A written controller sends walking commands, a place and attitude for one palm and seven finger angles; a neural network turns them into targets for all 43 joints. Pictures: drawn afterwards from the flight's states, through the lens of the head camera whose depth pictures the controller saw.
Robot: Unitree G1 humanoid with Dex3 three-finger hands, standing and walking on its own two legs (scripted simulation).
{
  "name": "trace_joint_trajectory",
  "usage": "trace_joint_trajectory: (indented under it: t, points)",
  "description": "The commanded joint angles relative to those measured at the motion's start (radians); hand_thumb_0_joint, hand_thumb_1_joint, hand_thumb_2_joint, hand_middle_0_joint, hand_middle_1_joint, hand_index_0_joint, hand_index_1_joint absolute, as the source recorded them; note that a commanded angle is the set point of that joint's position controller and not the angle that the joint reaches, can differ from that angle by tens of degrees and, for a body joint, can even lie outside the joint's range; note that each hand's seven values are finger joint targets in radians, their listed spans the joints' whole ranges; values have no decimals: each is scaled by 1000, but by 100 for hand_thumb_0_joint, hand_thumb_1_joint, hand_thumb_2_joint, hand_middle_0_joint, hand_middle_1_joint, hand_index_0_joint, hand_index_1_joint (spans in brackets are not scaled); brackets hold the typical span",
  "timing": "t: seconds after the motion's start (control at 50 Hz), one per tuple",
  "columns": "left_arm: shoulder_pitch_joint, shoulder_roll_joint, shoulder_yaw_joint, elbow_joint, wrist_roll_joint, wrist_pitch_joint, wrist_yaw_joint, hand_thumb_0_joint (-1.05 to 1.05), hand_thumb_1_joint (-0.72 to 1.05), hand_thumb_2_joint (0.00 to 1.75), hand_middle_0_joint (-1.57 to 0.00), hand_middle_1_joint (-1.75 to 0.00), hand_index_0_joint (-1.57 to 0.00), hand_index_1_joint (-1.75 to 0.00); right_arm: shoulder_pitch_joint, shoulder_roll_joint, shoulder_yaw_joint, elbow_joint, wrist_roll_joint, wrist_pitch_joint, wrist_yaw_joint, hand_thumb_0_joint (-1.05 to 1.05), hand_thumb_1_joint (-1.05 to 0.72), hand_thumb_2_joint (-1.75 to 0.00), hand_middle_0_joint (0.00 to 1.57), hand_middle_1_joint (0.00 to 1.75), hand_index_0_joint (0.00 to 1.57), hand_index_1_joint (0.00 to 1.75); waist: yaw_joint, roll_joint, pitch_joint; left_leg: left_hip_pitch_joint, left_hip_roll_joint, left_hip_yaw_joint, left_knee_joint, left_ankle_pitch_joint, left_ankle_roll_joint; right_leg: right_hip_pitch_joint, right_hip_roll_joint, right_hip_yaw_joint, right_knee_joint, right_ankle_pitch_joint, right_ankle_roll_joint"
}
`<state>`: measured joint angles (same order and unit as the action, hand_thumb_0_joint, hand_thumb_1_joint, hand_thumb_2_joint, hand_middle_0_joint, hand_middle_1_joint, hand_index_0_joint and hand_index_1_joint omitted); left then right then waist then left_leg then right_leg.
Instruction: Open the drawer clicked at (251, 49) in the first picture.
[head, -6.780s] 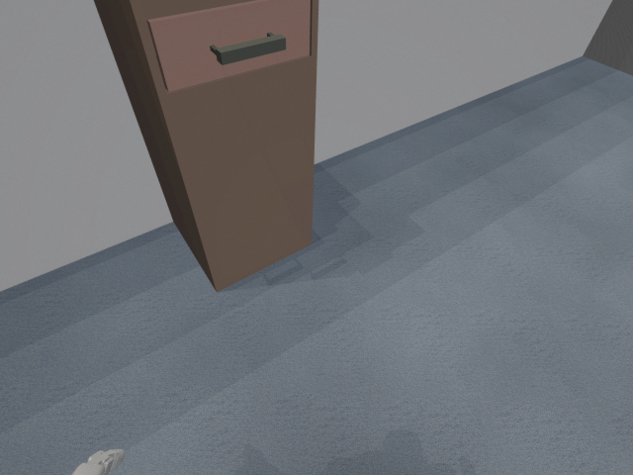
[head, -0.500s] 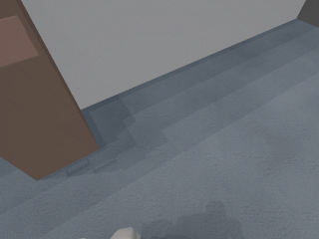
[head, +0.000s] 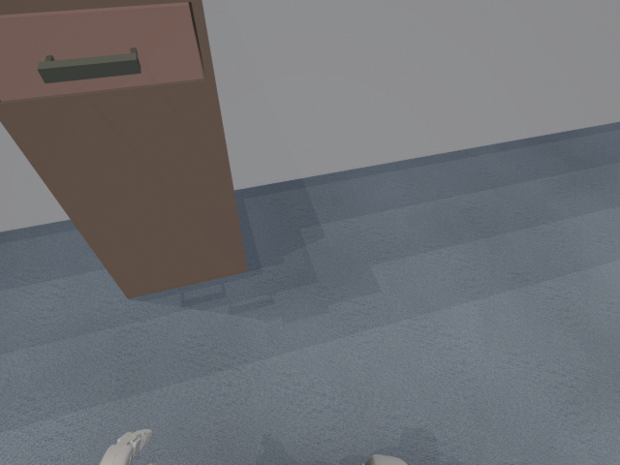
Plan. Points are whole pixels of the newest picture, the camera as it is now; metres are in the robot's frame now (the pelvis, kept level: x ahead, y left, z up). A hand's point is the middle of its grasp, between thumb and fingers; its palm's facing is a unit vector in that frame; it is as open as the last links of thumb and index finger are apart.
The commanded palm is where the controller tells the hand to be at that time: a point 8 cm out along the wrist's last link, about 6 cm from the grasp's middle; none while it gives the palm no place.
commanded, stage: turn to face it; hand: left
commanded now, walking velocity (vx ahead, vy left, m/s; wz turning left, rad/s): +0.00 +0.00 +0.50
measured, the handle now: (92, 62) +0.75 +0.44 +0.10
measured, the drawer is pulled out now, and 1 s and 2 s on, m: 0.00 0.00 0.00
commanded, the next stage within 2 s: take the last steps up to it in 0.36 s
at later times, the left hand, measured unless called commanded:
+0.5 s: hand out of the picture -0.04 +0.17 -0.16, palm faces +0.28 -0.93 -0.25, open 7.4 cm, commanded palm none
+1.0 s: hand out of the picture +0.05 +0.21 -0.17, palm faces +0.26 -0.95 -0.19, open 7.4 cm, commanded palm none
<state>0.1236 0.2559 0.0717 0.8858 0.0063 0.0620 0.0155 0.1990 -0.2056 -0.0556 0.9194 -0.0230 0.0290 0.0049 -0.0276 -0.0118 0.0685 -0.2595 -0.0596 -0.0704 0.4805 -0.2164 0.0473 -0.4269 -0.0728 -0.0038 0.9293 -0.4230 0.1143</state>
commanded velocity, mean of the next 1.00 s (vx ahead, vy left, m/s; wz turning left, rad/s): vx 0.17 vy -0.03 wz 0.15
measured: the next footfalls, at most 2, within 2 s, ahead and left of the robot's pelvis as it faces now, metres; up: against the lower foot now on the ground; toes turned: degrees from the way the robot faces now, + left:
right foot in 0.14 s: +0.04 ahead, -0.14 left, +0.00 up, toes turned +3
left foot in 0.56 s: -0.04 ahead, +0.10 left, +0.00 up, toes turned +18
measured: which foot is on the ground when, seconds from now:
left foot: down 0.00-0.14, up 0.16-0.54, down 0.56-1.00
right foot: up 0.00-0.12, down 0.14-0.56, up 0.58-1.00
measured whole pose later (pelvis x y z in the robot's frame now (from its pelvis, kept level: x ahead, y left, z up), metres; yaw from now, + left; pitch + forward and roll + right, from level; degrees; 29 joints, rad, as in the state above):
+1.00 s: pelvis +0.05 +0.01 +0.00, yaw +15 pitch -2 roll +1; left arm 0.20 0.20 0.05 1.05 0.02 0.03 -0.02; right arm 0.45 -0.13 -0.03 1.11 -0.03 -0.05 -0.03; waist -0.04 -0.02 0.04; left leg 0.06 -0.02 0.06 0.29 -0.32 0.01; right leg -0.53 -0.11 -0.08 0.87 -0.24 0.06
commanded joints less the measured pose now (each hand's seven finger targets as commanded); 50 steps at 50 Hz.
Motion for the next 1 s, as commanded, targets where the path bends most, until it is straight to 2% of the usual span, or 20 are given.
trace_joint_trajectory:
  t: [0.0, 0.08, 0.1, 0.12, 0.14, 0.18, 0.22, 0.32, 0.42, 0.46, 0.5, 0.52, 0.54, 0.56, 0.58, 0.6, 0.64, 0.68, 0.88, 0.98]
  points:
    - [-5, 67, 8, -100, -1, -38, 8, 0, 90, 90, -20, -30, -20, -30, 14, -229, -63, -64, -3, -7, -13, 0, -90, -90, 20, 30, 20, 30, -6, 185, -120, 93, 253, -310, -84, 434, 127, 50, 39, -4, -171, -14, -12]
    - [117, 95, 18, -74, -4, -55, 17, 0, 90, 90, -20, -30, -20, -30, -22, -195, -63, -79, 9, -1, -8, 0, -90, -90, 20, 30, 20, 30, 57, 123, -152, -97, 168, -298, 21, 246, 46, 351, 27, 3, -520, 221, -35]
    - [144, 169, 30, -70, 11, -67, 24, 0, 90, 90, -20, -30, -20, -30, -7, -139, -55, -87, 19, -2, -1, 0, -90, -90, 20, 30, 20, 30, 68, -84, -170, -257, 76, -190, 182, 6, -22, 485, -164, 182, -635, 206, -87]
    - [144, 235, 40, -80, 20, -68, 25, 0, 90, 90, -20, -30, -20, -30, -5, -101, -49, -112, 15, -3, -3, 0, -90, -90, 20, 30, 20, 30, 70, -294, -143, -370, -45, -8, 412, -357, -88, 452, -407, 410, -667, 332, -206]
    - [129, 220, 31, -89, 13, -61, 25, 0, 90, 90, -20, -30, -20, -30, -15, -149, -63, -103, 3, 6, -4, 0, -90, -90, 20, 30, 20, 30, 64, -185, -126, -321, 7, -47, 581, -373, -81, 314, -422, 360, -659, 339, -258]
    - [9, 145, 19, -104, 10, -65, 25, 0, 90, 90, -20, -30, -20, -30, 18, -146, -66, -53, -2, 28, 8, 0, -90, -90, 20, 30, 20, 30, 8, -174, -43, -297, 44, -39, 716, -243, -85, 189, -297, 234, -689, 188, -228]
    - [-18, 105, 5, -108, 10, -68, 21, 0, 90, 90, -20, -30, -20, -30, 45, -125, -60, -28, -3, 33, 18, 0, -90, -90, 20, 30, 20, 30, -15, -136, -4, -283, 63, 3, 752, -150, -97, 159, -225, 97, -657, 255, -196]
    - [97, 119, 10, -56, 18, -71, 22, 0, 90, 90, -20, -30, -20, -30, -8, -107, -45, -27, 3, 32, 17, 0, -90, -90, 20, 30, 20, 30, 35, -161, -22, -261, 81, 52, 597, -166, -120, 252, -232, 44, -639, 316, -215]
    - [186, 167, 27, -3, 29, -69, 18, 0, 90, 90, -20, -30, -20, -30, -80, -77, -21, -39, 15, 13, 10, 0, -90, -90, 20, 30, 20, 30, 81, -201, -78, -161, 68, 112, 302, -270, -111, 352, -265, 34, -546, 597, -249]
    - [197, 168, 25, 21, 26, -68, 16, 0, 90, 90, -20, -30, -20, -30, -45, -71, -12, -21, 17, 3, 3, 0, -90, -90, 20, 30, 20, 30, 72, -198, -123, -66, 47, 140, 185, -218, -102, 352, -252, 27, -515, 627, -226]
    - [169, 150, 23, 37, 16, -66, 12, 0, 90, 90, -20, -30, -20, -30, 38, -77, -8, 12, 13, -13, 2, 0, -90, -90, 20, 30, 20, 30, 28, -171, -144, 114, 50, 153, -29, -67, -86, 262, -216, -15, -474, 393, -163]
    - [162, 118, 14, 31, 7, -60, 7, 0, 90, 90, -20, -30, -20, -30, 90, -122, -15, 26, 9, -26, 1, 0, -90, -90, 20, 30, 20, 30, 1, -57, -161, 248, 105, 92, -123, -36, -65, 144, -166, -68, -384, 195, -121]
    - [163, 46, 2, 8, 2, -56, -1, 0, 90, 90, -20, -30, -20, -30, 143, -220, -38, 39, -4, -35, -3, 0, -90, -90, 20, 30, 20, 30, -28, 242, -161, 353, 337, -217, -193, -79, 20, -87, -40, -158, -176, -60, -62]
    - [97, 24, -14, -18, 15, -56, -3, 0, 90, 90, -20, -30, -20, -30, 188, -272, -47, 50, -6, -29, -7, 0, -90, -90, 20, 30, 20, 30, -58, 327, -91, 316, 452, -358, -264, -104, 110, -206, 4, -127, -18, -207, -59]
    - [55, 42, -8, -23, 19, -60, -8, 0, 90, 90, -20, -30, -20, -30, 180, -255, -40, 50, -11, -27, -9, 0, -90, -90, 20, 30, 20, 30, -59, 220, -22, 233, 470, -337, -286, -203, 150, -218, -29, -71, 68, -159, -80]
    - [61, 41, -6, 5, 27, -56, -7, 0, 90, 90, -20, -30, -20, -30, 157, -207, -28, 59, -9, -38, -20, 0, -90, -90, 20, 30, 20, 30, -41, 308, -12, 204, 410, -306, -312, -233, 117, -233, -36, -36, 112, -102, -77]
    - [75, 46, -5, 55, 25, -62, -26, 0, 90, 90, -20, -30, -20, -30, 111, -133, 0, 53, -3, -50, -30, 0, -90, -90, 20, 30, 20, 30, -14, 215, 75, 141, 339, -204, -319, -130, 84, -209, -45, -23, 154, 46, -77]
    - [133, 26, -12, 93, 22, -66, -33, 0, 90, 90, -20, -30, -20, -30, 124, -121, 4, 62, 4, -68, -33, 0, -90, -90, 20, 30, 20, 30, 8, 154, 53, 191, 302, -119, -307, 54, 79, -200, -32, -35, 169, 120, -65]
    - [4, -4, -15, 70, 15, -60, -37, 0, 90, 90, -20, -30, -20, -30, 275, -88, 1, 139, 3, -92, -46, 0, -90, -90, 20, 30, 20, 30, -14, 129, 104, 265, 348, -70, -309, 228, 126, -284, -60, -38, 30, 191, -42]
    - [-72, -30, -18, 46, 8, -77, -44, 0, 90, 90, -20, -30, -20, -30, 295, -103, -6, 171, -9, -90, -46, 0, -90, -90, 20, 30, 20, 30, -32, 156, 93, 252, 346, -28, -244, 321, 109, -144, -30, -86, -206, 159, -77]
